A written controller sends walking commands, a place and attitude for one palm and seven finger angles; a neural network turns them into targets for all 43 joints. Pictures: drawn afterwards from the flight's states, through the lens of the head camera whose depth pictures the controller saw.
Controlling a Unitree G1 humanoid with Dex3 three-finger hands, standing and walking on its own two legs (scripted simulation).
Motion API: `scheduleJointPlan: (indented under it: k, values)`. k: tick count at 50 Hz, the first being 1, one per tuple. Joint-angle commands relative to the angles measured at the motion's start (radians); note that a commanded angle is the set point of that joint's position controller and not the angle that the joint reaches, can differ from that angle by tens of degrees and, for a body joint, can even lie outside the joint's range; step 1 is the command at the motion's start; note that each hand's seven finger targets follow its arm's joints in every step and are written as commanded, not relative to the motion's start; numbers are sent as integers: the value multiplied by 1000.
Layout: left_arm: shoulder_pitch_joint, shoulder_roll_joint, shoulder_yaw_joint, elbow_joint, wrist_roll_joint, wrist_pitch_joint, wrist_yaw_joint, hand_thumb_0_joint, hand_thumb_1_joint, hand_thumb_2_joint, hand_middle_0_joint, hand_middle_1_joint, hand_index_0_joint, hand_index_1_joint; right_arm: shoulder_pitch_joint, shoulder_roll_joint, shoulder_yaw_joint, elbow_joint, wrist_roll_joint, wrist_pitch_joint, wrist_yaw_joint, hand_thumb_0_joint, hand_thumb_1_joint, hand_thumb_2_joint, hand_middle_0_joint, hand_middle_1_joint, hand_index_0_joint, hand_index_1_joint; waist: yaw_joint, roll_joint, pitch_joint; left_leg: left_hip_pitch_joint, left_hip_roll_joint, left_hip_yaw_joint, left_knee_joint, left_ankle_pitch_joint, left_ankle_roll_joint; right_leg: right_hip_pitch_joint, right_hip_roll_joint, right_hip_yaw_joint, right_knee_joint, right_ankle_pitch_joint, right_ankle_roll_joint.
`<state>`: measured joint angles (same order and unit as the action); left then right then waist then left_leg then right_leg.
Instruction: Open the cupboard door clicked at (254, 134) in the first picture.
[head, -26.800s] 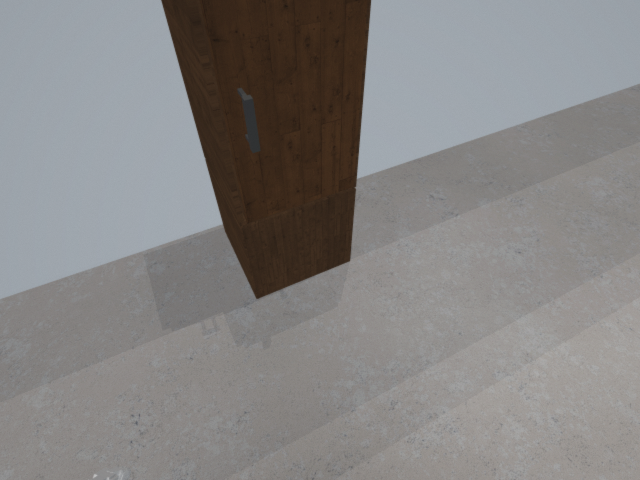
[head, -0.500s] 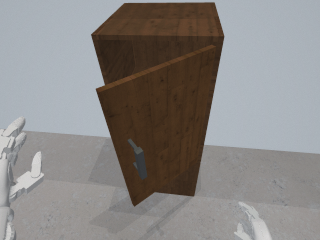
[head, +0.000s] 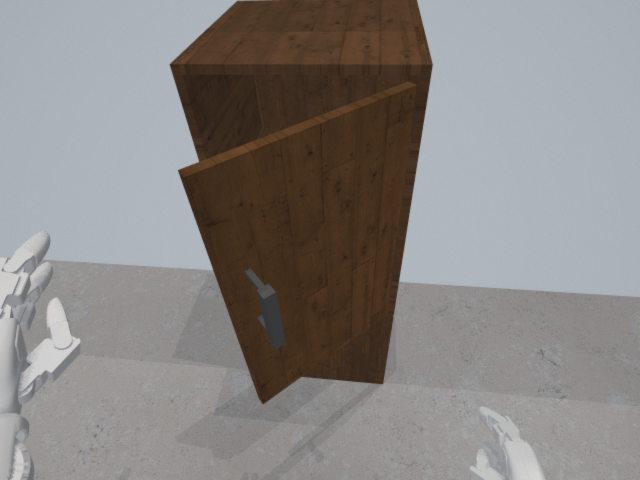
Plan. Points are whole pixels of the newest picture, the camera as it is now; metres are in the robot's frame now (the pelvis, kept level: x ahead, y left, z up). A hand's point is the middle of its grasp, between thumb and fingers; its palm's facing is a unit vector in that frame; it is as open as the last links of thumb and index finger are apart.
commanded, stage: step back with the hand held close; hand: left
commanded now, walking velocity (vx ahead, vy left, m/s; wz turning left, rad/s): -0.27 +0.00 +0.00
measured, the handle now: (265, 309) +0.36 +0.14 -0.01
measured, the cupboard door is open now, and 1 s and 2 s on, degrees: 43 43 43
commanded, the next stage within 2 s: stop stepping back and stand still in 1.22 s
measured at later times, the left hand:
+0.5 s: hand (31, 384) +0.15 +0.29 +0.15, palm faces +0.38 -0.78 -0.50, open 7.4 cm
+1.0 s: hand out of the picture +0.08 +0.32 +0.15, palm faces +0.44 -0.75 -0.49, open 7.4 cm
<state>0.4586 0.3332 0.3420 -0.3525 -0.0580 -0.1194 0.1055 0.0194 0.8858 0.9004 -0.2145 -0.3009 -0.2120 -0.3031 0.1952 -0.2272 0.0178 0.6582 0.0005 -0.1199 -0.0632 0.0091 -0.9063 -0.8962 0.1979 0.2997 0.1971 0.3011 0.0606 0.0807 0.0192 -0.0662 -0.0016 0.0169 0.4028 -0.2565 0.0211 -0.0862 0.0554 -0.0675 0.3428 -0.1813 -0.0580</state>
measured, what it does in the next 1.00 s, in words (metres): walks backwards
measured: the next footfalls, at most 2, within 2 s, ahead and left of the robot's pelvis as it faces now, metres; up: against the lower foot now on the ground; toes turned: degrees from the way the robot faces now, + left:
right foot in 1.30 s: -0.28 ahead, -0.09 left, +0.00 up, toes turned -5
left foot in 1.46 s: -0.13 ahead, +0.11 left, +0.00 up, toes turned -6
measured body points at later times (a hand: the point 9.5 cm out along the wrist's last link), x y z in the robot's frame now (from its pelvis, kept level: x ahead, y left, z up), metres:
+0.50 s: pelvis -0.05 +0.03 -0.01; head -0.04 +0.03 +0.44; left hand +0.12 +0.32 +0.18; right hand +0.12 -0.22 -0.08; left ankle -0.02 +0.10 -0.74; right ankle +0.01 -0.08 -0.74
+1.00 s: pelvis -0.12 +0.04 -0.02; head -0.09 +0.08 +0.43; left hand +0.05 +0.36 +0.18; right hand +0.06 -0.19 -0.09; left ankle -0.02 +0.11 -0.74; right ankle -0.11 -0.09 -0.69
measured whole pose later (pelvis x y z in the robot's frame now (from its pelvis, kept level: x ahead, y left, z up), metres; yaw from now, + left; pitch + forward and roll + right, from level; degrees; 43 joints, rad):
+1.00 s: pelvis -0.12 +0.04 -0.02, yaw +2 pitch +0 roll -4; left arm 0.54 0.46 0.47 -0.56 -0.01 -0.24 0.15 0.02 0.88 0.90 -0.22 -0.30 -0.22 -0.30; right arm 0.19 -0.19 -0.03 0.61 -0.02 -0.10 -0.07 0.01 -0.91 -0.90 0.20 0.30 0.20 0.30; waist -0.01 -0.01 0.06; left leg -0.44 -0.01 0.02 0.58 -0.15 0.09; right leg -0.46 0.10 0.04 0.97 -0.39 0.01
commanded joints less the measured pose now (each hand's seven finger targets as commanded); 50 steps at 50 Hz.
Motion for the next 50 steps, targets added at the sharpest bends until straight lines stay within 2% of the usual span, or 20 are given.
scheduleJointPlan:
  k: [1,5,9,10,16,25,30,34,38,39,40,42,43,44,45,46,47,48,49,50]
  values:
    - [-37,210,150,-182,12,-104,18,0,900,900,-200,-300,-200,-300,-123,-120,-48,-183,0,-16,-11,0,-900,-900,200,300,200,300,-47,-91,-28,-90,24,-51,19,98,22,-109,-156,199,-128,71,27]
    - [40,220,162,-216,9,-112,26,0,900,900,-200,-300,-200,-300,-122,-128,-61,-198,3,14,-13,0,-900,-900,200,300,200,300,-49,-55,-139,-111,42,-52,8,215,13,-28,-157,153,-33,267,28]
    - [66,250,186,-275,8,-105,37,0,900,900,-200,-300,-200,-300,-118,-129,-72,-228,12,41,-20,0,-900,-900,200,300,200,300,-52,-82,-188,-134,58,-55,19,307,8,-1,-148,142,38,382,35]
    - [70,265,198,-295,8,-105,39,0,900,900,-200,-300,-200,-300,-125,-129,-73,-229,12,46,-23,0,-900,-900,200,300,200,300,-51,-54,-199,-140,59,-59,22,328,6,5,-149,141,53,406,31]
    - [100,268,207,-332,13,-105,53,0,900,900,-200,-300,-200,-300,-118,-126,-76,-251,13,57,-30,0,-900,-900,200,300,200,300,-52,-39,-169,-230,78,-88,4,259,13,-18,-134,147,95,306,32]
    - [55,254,210,-354,49,-130,62,0,900,900,-200,-300,-200,-300,-96,-148,-77,-271,3,30,-29,0,-900,-900,200,300,200,300,-56,15,-68,-563,132,-169,-114,-294,77,33,-87,157,180,-15,53]
    - [7,251,229,-368,82,-146,68,0,900,900,-200,-300,-200,-300,-81,-146,-81,-275,-15,6,-33,0,-900,-900,200,300,200,300,-53,67,-56,-747,212,-251,-198,-444,117,156,-16,118,392,41,73]
    - [9,232,212,-374,61,-160,55,0,900,900,-200,-300,-200,-300,-59,-135,-80,-261,-4,-9,-18,0,-900,-900,200,300,200,300,-71,-50,-81,-591,117,-166,-26,-288,80,16,-75,226,257,116,39]
    - [4,255,205,-379,41,-165,62,0,900,900,-200,-300,-200,-300,-55,-117,-82,-228,-3,-2,-6,0,-900,-900,200,300,200,300,-79,-198,-84,-320,3,-70,289,-170,10,-321,-254,410,-29,-136,-55]
    - [7,262,205,-381,37,-167,67,0,900,900,-200,-300,-200,-300,-57,-106,-78,-216,-3,2,-2,0,-900,-900,200,300,200,300,-80,-214,-95,-264,-7,-56,353,-131,0,-372,-290,407,-55,-126,-72]
    - [9,266,208,-393,34,-170,72,0,900,900,-200,-300,-200,-300,-62,-105,-78,-210,-3,5,0,0,-900,-900,200,300,200,300,-82,-176,-113,-234,-9,-55,366,-110,-4,-382,-301,387,-46,-66,-81]
    - [59,285,235,-384,29,-167,76,0,900,900,-200,-300,-200,-300,-68,-97,-75,-208,3,14,-4,0,-900,-900,200,300,200,300,-80,-170,-121,-214,10,-62,248,-98,2,-373,-263,304,5,-30,-48]
    - [67,297,249,-412,27,-173,75,0,900,900,-200,-300,-200,-300,-79,-110,-77,-213,5,13,-8,0,-900,-900,200,300,200,300,-76,-83,-116,-228,39,-104,142,-118,18,-375,-205,257,57,-74,-18]
    - [79,304,262,-434,29,-183,74,0,900,900,-200,-300,-200,-300,-96,-118,-74,-224,1,8,-15,0,-900,-900,200,300,200,300,-69,47,-101,-315,109,-180,5,-171,46,-324,-118,201,170,-124,23]
    - [78,300,279,-456,42,-193,70,0,900,900,-200,-300,-200,-300,-126,-146,-80,-237,-7,-3,-21,0,-900,-900,200,300,200,300,-56,253,-102,-546,258,-341,-204,-345,95,-118,-7,109,424,-135,64]
    - [64,299,292,-478,52,-199,69,0,900,900,-200,-300,-200,-300,-112,-131,-81,-233,-25,-25,-22,0,-900,-900,200,300,200,300,-61,284,-126,-691,364,-462,-359,-511,140,6,63,100,724,-211,77]
    - [44,308,298,-464,50,-195,72,0,900,900,-200,-300,-200,-300,-89,-113,-88,-222,-31,-37,-23,0,-900,-900,200,300,200,300,-68,148,-108,-665,384,-461,-352,-461,157,-59,61,137,867,-257,72]
    - [19,290,281,-455,47,-192,73,0,900,900,-200,-300,-200,-300,-90,-108,-91,-207,-30,-49,-16,0,-900,-900,200,300,200,300,-63,50,-102,-541,355,-394,-259,-320,156,-169,37,153,861,-274,68]
    - [42,271,264,-429,34,-184,75,0,900,900,-200,-300,-200,-300,-88,-103,-93,-192,-23,-63,-9,0,-900,-900,200,300,200,300,-54,4,-121,-378,324,-319,-205,-188,142,-273,11,143,807,-289,69]
    - [48,241,235,-420,28,-181,78,0,900,900,-200,-300,-200,-300,-100,-105,-93,-187,-21,-73,-10,0,-900,-900,200,300,200,300,-48,24,-142,-291,305,-271,-184,-120,126,-293,-3,125,748,-297,70]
